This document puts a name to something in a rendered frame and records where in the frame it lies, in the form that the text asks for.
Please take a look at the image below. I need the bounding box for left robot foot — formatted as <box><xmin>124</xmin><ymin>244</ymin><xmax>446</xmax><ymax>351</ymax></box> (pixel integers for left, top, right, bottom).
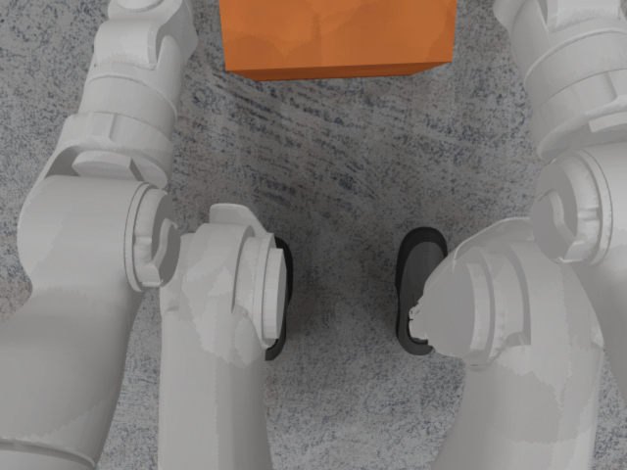
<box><xmin>265</xmin><ymin>237</ymin><xmax>293</xmax><ymax>361</ymax></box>

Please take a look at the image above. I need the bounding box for robot left forearm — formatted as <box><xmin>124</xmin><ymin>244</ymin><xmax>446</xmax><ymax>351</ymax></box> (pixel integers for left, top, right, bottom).
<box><xmin>17</xmin><ymin>0</ymin><xmax>198</xmax><ymax>274</ymax></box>

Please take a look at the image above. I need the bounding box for right robot upper arm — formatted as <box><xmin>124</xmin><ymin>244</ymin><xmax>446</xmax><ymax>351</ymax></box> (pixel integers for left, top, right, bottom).
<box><xmin>529</xmin><ymin>141</ymin><xmax>627</xmax><ymax>405</ymax></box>

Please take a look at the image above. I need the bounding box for robot right forearm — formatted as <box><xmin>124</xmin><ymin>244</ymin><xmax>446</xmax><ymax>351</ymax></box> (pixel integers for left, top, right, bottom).
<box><xmin>493</xmin><ymin>0</ymin><xmax>627</xmax><ymax>163</ymax></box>

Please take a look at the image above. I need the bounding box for carton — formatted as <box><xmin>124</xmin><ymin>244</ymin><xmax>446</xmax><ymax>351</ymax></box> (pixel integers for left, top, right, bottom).
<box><xmin>218</xmin><ymin>0</ymin><xmax>458</xmax><ymax>81</ymax></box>

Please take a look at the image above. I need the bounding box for left robot upper arm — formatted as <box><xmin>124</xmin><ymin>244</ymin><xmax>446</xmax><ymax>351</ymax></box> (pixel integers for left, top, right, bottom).
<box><xmin>0</xmin><ymin>175</ymin><xmax>181</xmax><ymax>470</ymax></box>

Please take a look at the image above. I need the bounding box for robot right shin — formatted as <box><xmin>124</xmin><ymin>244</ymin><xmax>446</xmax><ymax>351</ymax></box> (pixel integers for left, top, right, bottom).
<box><xmin>409</xmin><ymin>217</ymin><xmax>604</xmax><ymax>357</ymax></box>

